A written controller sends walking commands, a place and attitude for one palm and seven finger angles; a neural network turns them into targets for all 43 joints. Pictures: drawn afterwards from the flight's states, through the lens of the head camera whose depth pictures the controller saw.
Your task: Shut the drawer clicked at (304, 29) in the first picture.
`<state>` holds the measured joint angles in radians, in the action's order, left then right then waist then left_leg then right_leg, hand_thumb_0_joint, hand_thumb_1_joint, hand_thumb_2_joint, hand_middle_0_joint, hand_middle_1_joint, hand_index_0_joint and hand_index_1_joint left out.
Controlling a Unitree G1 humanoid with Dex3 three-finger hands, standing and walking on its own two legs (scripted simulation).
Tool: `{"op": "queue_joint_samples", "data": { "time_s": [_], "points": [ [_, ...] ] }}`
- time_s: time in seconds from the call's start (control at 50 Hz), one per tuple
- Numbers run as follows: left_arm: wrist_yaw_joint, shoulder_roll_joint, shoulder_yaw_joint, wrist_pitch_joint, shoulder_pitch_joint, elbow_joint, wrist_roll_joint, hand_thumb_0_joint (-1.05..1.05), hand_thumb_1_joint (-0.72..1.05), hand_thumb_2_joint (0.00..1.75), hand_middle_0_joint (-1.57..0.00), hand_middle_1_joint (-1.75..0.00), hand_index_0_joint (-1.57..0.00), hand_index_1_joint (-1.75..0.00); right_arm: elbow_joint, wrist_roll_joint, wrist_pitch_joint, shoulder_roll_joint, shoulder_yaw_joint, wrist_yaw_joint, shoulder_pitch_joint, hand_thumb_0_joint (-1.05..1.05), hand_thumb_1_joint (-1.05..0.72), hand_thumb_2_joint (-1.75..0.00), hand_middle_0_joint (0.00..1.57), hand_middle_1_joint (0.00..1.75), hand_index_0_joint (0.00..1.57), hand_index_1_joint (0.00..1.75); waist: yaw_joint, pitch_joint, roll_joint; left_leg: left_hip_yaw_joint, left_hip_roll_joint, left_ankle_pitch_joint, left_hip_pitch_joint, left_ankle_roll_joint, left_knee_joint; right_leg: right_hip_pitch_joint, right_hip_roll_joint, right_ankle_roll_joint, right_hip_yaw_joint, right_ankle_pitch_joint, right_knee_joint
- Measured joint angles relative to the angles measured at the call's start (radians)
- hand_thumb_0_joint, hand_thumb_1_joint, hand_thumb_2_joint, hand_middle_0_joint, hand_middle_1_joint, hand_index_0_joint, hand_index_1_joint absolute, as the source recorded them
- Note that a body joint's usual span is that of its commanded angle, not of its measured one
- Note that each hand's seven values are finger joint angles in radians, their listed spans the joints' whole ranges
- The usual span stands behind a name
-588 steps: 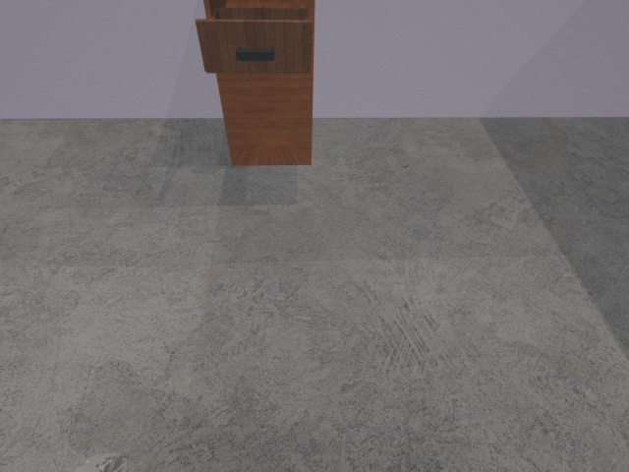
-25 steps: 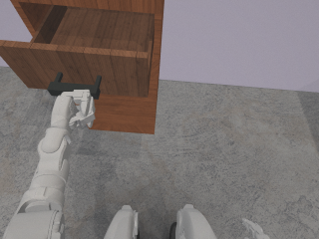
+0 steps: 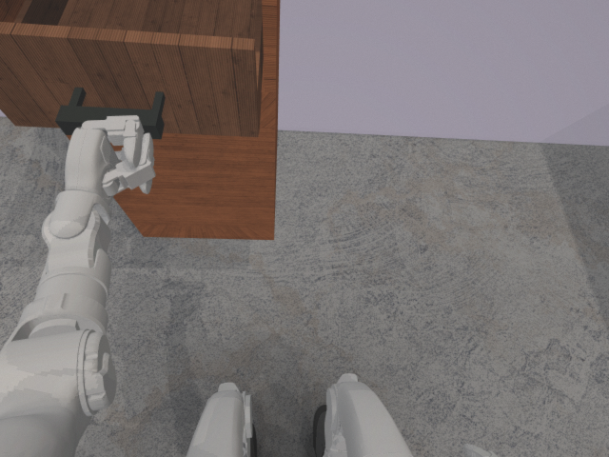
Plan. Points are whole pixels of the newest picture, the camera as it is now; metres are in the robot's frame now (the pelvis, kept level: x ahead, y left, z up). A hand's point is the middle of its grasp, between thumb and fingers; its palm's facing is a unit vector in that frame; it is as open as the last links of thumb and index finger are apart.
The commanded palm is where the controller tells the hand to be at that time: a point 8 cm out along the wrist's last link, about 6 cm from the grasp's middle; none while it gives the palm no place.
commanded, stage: push the drawer shut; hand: left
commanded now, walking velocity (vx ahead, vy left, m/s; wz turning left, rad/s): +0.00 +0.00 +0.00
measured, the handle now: (115, 109) +0.56 +0.23 +0.05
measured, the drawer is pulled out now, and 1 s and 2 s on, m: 0.10 0.00 0.00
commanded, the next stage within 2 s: pull the fist back off the drawer in 1.32 s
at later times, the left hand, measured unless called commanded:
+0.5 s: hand (153, 124) +0.54 +0.18 +0.05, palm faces -0.05 -1.00 -0.04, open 3.2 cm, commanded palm +0.54 +0.22 +0.05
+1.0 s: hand (154, 98) +0.58 +0.19 +0.04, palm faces -0.05 -1.00 -0.05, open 3.1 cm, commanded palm +0.61 +0.20 +0.05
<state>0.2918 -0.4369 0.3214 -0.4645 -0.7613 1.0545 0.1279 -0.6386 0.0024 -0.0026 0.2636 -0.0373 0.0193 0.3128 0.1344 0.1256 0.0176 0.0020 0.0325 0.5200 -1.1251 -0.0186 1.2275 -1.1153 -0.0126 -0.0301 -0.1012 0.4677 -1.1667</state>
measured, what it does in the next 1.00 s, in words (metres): stands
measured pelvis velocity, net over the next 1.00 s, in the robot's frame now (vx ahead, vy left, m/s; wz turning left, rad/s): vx -0.01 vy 0.01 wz -0.03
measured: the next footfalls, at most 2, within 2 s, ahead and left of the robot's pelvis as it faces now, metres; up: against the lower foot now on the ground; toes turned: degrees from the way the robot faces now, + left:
none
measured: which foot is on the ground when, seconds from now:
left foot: down 0.00-1.00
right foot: down 0.00-1.00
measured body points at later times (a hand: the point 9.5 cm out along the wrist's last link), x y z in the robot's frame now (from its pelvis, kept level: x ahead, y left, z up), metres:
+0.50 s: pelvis +0.00 +0.01 -0.01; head +0.17 +0.03 +0.40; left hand +0.53 +0.23 +0.05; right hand +0.00 -0.26 -0.12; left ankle +0.03 +0.11 -0.63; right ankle +0.04 -0.11 -0.63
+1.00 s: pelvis -0.01 +0.01 -0.02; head +0.19 +0.05 +0.38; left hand +0.58 +0.24 +0.05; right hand -0.05 -0.24 -0.11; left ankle +0.03 +0.11 -0.63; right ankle +0.04 -0.11 -0.63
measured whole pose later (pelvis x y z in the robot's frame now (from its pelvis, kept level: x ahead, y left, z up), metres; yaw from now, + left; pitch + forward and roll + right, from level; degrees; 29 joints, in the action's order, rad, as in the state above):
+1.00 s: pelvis -0.01 +0.01 -0.02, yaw -2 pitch +32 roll -6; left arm 0.25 -0.70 0.38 -0.35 -1.22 1.32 -0.03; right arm -0.63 0.06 -0.04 0.26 -0.10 -0.01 0.39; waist 0.28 0.11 0.04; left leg 0.04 0.05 0.53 -1.35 -0.03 1.32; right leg -1.30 0.00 -0.02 -0.13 0.45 -1.21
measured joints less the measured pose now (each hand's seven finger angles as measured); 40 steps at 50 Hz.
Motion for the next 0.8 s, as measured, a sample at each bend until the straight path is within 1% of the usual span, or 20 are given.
{"op": "queue_joint_samples", "data": {
  "time_s": [0.12, 0.22, 0.3, 0.52, 0.8],
  "points": [
    [-0.012, -0.019, 0.011, 0.001, -0.047, 0.041, -0.014, 0.02, 0.75, 0.90, -1.40, -1.60, -1.40, -1.60, -0.003, 0.006, -0.009, 0.000, -0.004, -0.005, 0.012, 0.01, -0.91, -0.90, 0.20, 0.30, 0.20, 0.30, 0.015, -0.001, 0.003, 0.002, 0.002, 0.000, -0.017, -0.001, 0.006, -0.014, 0.002, 0.001, -0.002, -0.003, -0.001],
    [-0.016, -0.050, 0.026, 0.007, -0.103, 0.086, -0.033, 0.01, 0.74, 0.90, -1.40, -1.60, -1.40, -1.60, -0.001, 0.011, -0.011, 0.003, -0.013, -0.005, 0.014, 0.01, -0.91, -0.90, 0.20, 0.30, 0.20, 0.30, 0.034, -0.003, 0.004, 0.006, 0.005, 0.001, -0.043, -0.002, 0.019, -0.037, 0.005, 0.001, -0.005, -0.005, -0.007],
    [-0.017, -0.079, 0.035, 0.019, -0.150, 0.113, -0.046, 0.01, 0.73, 0.90, -1.40, -1.60, -1.40, -1.60, 0.005, 0.016, -0.011, 0.006, -0.017, -0.005, 0.015, 0.01, -0.91, -0.90, 0.20, 0.30, 0.20, 0.30, 0.050, -0.005, 0.006, 0.010, 0.006, 0.003, -0.068, -0.004, 0.033, -0.059, 0.006, 0.002, -0.008, -0.006, -0.015],
    [-0.035, -0.129, 0.056, 0.051, -0.249, 0.160, -0.081, 0.03, 0.73, 0.89, -1.40, -1.60, -1.40, -1.60, 0.009, 0.029, -0.027, 0.006, -0.026, -0.016, 0.031, 0.01, -0.91, -0.90, 0.20, 0.30, 0.20, 0.30, 0.081, -0.009, 0.013, 0.014, 0.010, 0.006, -0.118, -0.008, 0.052, -0.102, 0.011, 0.007, -0.011, -0.010, -0.021],
    [-0.055, -0.210, 0.072, 0.094, -0.387, 0.233, -0.133, 0.03, 0.73, 0.89, -1.40, -1.60, -1.40, -1.60, 0.011, 0.047, -0.040, 0.003, -0.047, -0.025, 0.060, 0.01, -0.91, -0.90, 0.20, 0.30, 0.20, 0.30, 0.129, -0.017, 0.022, 0.022, 0.015, 0.011, -0.180, -0.013, 0.075, -0.155, 0.016, 0.010, -0.019, -0.013, -0.028]
  ]
}}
